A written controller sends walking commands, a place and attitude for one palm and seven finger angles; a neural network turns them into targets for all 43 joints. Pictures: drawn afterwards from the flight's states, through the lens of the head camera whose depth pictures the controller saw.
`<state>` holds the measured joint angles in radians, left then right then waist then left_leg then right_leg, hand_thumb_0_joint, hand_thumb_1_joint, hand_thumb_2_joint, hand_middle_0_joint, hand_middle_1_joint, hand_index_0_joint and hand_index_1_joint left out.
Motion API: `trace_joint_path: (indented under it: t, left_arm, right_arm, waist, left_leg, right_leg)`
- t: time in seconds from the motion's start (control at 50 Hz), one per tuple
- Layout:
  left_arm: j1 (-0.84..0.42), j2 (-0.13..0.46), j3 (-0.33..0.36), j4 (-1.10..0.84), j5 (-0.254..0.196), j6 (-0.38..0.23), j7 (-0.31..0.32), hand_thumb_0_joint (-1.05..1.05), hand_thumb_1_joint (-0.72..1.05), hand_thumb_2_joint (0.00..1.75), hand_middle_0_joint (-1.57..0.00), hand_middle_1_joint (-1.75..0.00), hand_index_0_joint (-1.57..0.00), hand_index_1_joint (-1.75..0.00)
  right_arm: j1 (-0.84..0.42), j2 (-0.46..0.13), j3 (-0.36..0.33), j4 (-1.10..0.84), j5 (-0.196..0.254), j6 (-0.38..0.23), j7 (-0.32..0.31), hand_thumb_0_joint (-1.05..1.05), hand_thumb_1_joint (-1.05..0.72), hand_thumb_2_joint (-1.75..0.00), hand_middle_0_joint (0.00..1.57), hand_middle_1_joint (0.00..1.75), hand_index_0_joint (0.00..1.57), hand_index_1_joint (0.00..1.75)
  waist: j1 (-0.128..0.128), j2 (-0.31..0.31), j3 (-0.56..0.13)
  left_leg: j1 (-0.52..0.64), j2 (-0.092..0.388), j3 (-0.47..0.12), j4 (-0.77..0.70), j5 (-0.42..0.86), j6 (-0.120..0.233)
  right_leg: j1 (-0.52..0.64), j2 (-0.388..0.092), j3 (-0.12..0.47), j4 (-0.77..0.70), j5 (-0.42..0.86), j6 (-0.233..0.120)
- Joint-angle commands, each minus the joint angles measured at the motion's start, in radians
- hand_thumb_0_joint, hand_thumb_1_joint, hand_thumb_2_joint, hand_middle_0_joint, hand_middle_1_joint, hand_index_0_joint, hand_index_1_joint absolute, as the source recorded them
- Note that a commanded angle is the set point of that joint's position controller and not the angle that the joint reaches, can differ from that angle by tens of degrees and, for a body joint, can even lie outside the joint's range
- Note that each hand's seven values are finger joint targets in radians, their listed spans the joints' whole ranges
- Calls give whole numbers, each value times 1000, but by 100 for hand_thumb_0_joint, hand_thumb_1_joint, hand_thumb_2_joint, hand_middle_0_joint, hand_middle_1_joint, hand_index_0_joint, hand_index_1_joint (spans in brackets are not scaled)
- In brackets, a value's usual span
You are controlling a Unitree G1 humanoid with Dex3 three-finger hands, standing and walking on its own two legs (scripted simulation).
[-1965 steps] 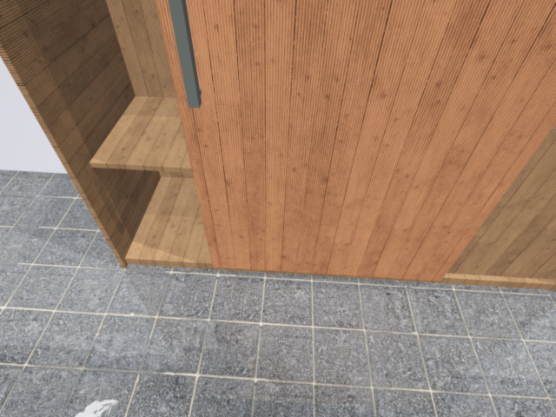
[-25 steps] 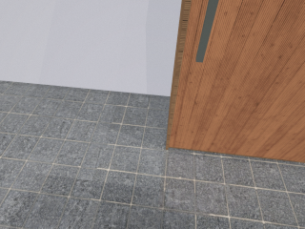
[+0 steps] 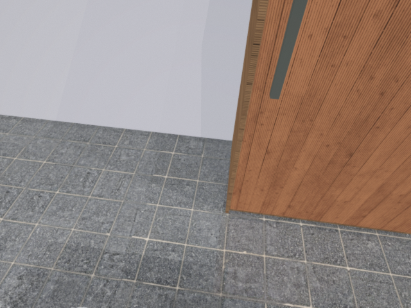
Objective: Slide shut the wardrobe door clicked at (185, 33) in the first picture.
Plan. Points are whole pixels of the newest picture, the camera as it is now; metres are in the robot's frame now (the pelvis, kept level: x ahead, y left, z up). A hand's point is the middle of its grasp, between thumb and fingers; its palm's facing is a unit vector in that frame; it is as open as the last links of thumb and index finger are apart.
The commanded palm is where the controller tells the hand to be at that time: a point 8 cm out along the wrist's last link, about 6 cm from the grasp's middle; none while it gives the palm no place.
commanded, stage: let the arm hang, fingers relaxed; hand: right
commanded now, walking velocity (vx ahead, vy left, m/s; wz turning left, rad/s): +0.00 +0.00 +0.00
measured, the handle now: (285, 47) +0.69 -0.16 +0.18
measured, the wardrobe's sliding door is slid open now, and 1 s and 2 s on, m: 0.00 0.00 0.00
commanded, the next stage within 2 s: look to check the result in 0.04 s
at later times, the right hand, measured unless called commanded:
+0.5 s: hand out of the picture +0.11 -0.22 -0.15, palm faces -0.03 +0.94 -0.34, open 7.4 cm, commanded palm none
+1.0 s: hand out of the picture +0.12 -0.19 -0.16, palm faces -0.04 +0.95 -0.32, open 7.4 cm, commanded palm none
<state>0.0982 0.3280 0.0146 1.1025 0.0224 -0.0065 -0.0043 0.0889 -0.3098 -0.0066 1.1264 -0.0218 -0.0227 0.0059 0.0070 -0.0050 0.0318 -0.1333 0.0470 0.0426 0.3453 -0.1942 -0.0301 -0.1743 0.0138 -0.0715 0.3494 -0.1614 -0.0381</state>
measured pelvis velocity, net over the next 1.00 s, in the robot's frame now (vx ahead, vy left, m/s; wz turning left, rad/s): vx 0.04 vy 0.04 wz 0.01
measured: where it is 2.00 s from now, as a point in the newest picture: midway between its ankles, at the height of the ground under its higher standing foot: outside the picture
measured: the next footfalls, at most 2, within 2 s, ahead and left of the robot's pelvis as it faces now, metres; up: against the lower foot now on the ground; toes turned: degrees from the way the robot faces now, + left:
none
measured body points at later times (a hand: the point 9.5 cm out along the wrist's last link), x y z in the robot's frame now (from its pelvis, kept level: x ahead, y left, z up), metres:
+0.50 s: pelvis +0.03 +0.03 +0.00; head +0.05 +0.04 +0.45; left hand +0.11 +0.31 -0.14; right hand +0.11 -0.27 -0.13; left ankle -0.01 +0.14 -0.75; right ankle +0.02 -0.09 -0.75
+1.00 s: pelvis +0.04 +0.04 +0.00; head +0.05 +0.05 +0.45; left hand +0.10 +0.33 -0.14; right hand +0.12 -0.24 -0.13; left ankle -0.01 +0.14 -0.75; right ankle +0.02 -0.09 -0.75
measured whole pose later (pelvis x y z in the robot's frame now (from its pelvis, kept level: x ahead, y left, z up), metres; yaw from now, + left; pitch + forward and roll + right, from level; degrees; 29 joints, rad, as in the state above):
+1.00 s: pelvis +0.04 +0.04 +0.00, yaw +1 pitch -1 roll +0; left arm 0.11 0.32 0.00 1.13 0.02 0.00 0.01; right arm 0.11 -0.30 -0.01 1.14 -0.01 -0.02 0.00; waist 0.01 -0.01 0.04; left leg -0.04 -0.02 0.05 0.28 -0.22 0.03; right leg -0.08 -0.05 -0.07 0.30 -0.19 0.03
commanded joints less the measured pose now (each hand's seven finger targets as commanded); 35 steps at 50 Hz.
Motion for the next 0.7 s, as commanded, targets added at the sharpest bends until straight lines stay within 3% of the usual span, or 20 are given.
trace_joint_path:
  t: [0.0,0.16,0.28,0.42,0.68]
  left_arm:
    - [-38,187,31,-48,-7,-20,10,0,90,90,-20,-30,-20,-30]
    - [-53,195,25,-42,-7,-18,13,0,90,90,-20,-30,-20,-30]
    - [-42,196,25,-42,-10,-16,17,0,90,90,-20,-30,-20,-30]
    - [-41,185,23,-35,-8,-11,19,0,90,90,-20,-30,-20,-30]
    - [-25,176,22,-32,-10,-11,25,0,90,90,-20,-30,-20,-30]
  right_arm:
    - [-30,-208,-36,-49,6,-16,-16,0,-90,-90,20,30,20,30]
    - [-40,-214,-35,-50,8,-18,-17,0,-90,-90,20,30,20,30]
    - [-31,-216,-36,-53,9,-23,-23,0,-90,-90,20,30,20,30]
    - [-29,-213,-37,-49,11,-20,-25,0,-90,-90,20,30,20,30]
    - [-9,-208,-41,-50,11,-21,-29,0,-90,-90,20,30,20,30]
  waist:
    - [1,-14,-64]
    - [3,-12,-81]
    - [5,21,-116]
    - [4,19,-86]
    - [2,24,-99]
  left_leg:
    - [7,95,-82,-69,107,48]
    - [35,99,-83,-80,173,53]
    - [69,101,-76,-68,300,55]
    - [67,101,-81,-78,303,57]
    - [91,99,-82,-78,377,59]
  right_leg:
    - [53,-150,150,-74,134,10]
    - [89,-153,138,-71,178,16]
    - [125,-157,126,-47,263,19]
    - [124,-157,116,-57,238,23]
    - [144,-160,100,-48,266,26]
